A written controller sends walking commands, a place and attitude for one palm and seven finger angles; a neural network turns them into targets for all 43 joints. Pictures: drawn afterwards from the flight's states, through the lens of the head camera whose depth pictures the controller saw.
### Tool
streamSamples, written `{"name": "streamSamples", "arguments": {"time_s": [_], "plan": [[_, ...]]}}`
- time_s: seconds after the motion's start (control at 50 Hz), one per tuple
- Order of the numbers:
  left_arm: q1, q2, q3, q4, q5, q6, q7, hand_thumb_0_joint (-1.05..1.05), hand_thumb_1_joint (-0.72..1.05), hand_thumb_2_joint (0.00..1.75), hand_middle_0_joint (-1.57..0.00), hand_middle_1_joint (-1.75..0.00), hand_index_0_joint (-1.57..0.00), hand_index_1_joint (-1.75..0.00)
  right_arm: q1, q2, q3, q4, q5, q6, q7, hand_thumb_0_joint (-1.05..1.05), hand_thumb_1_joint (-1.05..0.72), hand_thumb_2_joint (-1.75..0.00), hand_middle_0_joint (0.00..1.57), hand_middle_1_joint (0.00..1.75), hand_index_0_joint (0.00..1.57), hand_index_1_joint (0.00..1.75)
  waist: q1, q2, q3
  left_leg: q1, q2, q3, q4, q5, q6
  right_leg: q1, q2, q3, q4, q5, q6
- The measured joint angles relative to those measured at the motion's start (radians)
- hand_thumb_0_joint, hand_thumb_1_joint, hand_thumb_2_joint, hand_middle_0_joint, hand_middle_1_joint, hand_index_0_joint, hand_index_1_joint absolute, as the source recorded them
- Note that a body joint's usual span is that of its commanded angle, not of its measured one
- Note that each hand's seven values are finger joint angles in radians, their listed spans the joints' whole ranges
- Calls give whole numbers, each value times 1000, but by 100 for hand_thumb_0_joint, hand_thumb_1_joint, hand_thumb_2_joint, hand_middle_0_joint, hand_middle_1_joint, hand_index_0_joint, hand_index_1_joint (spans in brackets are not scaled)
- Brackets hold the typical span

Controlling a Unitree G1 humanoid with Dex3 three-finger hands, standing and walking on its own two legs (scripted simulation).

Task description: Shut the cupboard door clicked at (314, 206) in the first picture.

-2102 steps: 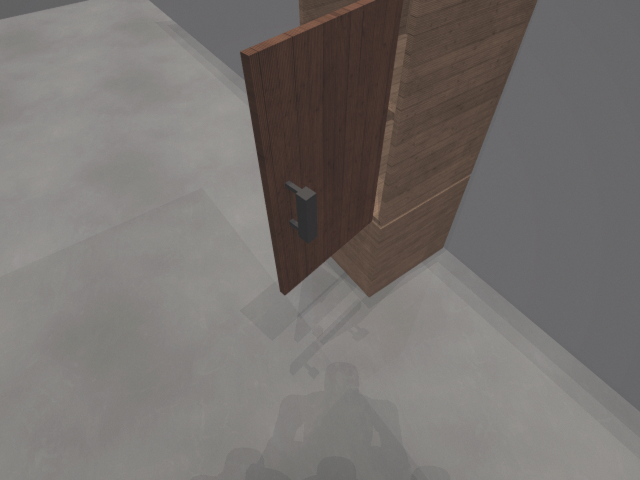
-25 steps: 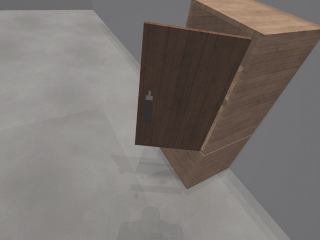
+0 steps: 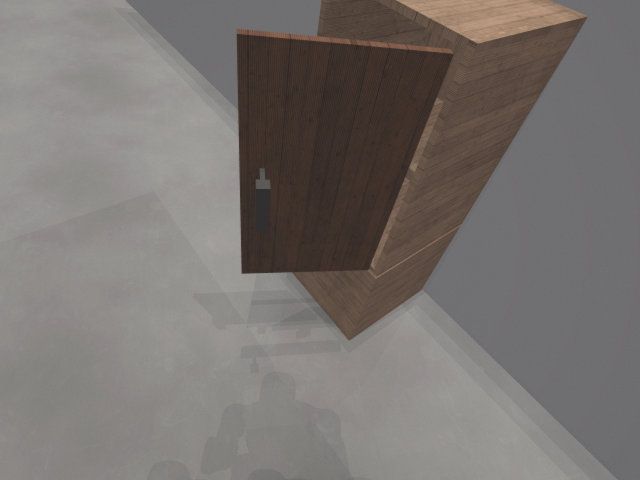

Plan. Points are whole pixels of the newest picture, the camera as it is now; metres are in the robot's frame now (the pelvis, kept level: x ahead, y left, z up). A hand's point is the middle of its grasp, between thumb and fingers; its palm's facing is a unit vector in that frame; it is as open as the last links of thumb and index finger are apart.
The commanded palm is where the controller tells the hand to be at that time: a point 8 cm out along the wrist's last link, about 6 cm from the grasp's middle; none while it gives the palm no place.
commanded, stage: look again from close up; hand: left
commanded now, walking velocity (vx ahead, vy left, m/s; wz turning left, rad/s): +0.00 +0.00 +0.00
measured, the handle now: (261, 199) +0.63 +0.09 -0.07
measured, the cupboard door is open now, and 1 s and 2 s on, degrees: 60 60 60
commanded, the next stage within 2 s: shuffle to correct the standing spot in 0.60 s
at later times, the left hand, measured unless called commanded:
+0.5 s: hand out of the picture +0.05 +0.13 -0.19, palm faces +0.03 -0.98 -0.19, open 7.3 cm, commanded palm none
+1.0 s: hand out of the picture +0.05 +0.09 -0.21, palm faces +0.09 -0.99 -0.12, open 7.4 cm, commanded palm none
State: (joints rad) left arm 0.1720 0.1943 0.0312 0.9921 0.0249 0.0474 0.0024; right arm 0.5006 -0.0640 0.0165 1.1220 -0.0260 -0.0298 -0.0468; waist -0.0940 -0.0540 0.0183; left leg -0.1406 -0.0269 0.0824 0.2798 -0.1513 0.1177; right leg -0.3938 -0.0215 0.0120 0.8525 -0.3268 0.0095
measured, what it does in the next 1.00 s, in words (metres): walks ahead: right foot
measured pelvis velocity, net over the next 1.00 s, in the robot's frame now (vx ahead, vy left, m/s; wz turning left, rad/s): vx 0.08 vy -0.07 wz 0.06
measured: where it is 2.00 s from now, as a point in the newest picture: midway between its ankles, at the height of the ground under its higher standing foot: outside the picture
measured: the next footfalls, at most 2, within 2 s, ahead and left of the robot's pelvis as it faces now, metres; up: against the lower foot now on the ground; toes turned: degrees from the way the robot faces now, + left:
right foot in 0.24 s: +0.07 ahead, -0.17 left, +0.00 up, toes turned -1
right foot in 1.44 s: +0.27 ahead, -0.25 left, +0.00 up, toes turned +4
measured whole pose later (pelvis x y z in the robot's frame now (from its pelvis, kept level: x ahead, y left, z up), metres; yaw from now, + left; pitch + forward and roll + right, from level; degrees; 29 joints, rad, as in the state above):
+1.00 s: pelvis +0.08 -0.07 -0.02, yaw +3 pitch +0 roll -1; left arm 0.35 0.14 0.01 1.09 0.02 -0.02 0.02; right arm 0.32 -0.11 0.02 1.13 -0.01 -0.01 -0.03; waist 0.00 -0.03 0.03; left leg -0.14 0.00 0.01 0.56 -0.42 0.03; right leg -0.14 0.02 -0.08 0.52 -0.37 -0.03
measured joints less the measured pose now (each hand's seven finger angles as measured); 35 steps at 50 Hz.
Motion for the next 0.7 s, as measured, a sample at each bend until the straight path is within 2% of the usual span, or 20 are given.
{"name": "streamSamples", "arguments": {"time_s": [0.16,0.24,0.26,0.32,0.44,0.56,0.7], "plan": [[-24,-45,-12,5,-11,-9,3,0,92,89,-19,-30,-19,-30,-6,-7,-5,28,2,16,9,0,-91,-90,20,30,20,30,9,2,10,-3,-8,-7,48,-36,-10,75,-12,-36,-217,-22,-9],[-13,-39,-7,1,-19,-35,18,-1,93,89,-20,-30,-19,-30,-29,-5,-6,27,11,16,12,0,-91,-90,20,30,20,30,36,-16,5,-25,-32,5,126,-88,-25,178,-14,-29,-422,100,-18],[-11,-37,-4,7,-21,-45,25,-2,93,89,-20,-30,-20,-30,-44,-7,-5,28,15,17,13,0,-91,-90,20,30,20,30,46,-16,8,-31,-33,10,152,-107,-30,186,-15,-19,-436,140,-8],[9,-37,-11,25,-20,-52,34,-2,94,89,-20,-30,-19,-30,-91,-22,-8,17,18,18,16,0,-91,-90,20,30,20,30,53,23,11,-22,-17,2,173,-129,-39,194,0,-27,-411,109,10],[86,-28,-25,59,-16,-57,37,-2,94,89,-19,-30,-19,-30,-183,-41,-4,-10,14,13,15,1,-92,-90,20,30,20,30,75,48,5,1,-2,-1,166,-147,-58,209,14,-28,-402,73,-3],[151,-50,-46,96,-16,-61,36,0,92,89,-19,-30,-19,-30,-233,-86,-7,-3,23,13,12,2,-94,-90,20,30,20,30,96,48,16,28,6,-5,143,-151,-70,233,24,-32,-419,65,-12],[178,-77,-62,121,-15,-64,32,0,91,89,-19,-30,-19,-30,-268,-92,-2,-2,26,12,8,1,-93,-90,20,30,20,30,105,33,27,44,17,-11,121,-147,-83,251,36,-37,-445,70,-24]]}}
